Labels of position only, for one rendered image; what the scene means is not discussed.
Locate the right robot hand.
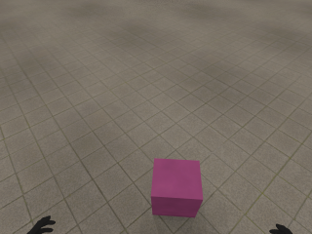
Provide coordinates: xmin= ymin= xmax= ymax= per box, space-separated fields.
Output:
xmin=269 ymin=223 xmax=292 ymax=234

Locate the left robot hand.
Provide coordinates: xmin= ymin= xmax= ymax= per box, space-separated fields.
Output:
xmin=27 ymin=215 xmax=56 ymax=234

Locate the carton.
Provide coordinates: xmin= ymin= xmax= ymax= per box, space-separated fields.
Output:
xmin=150 ymin=158 xmax=204 ymax=218

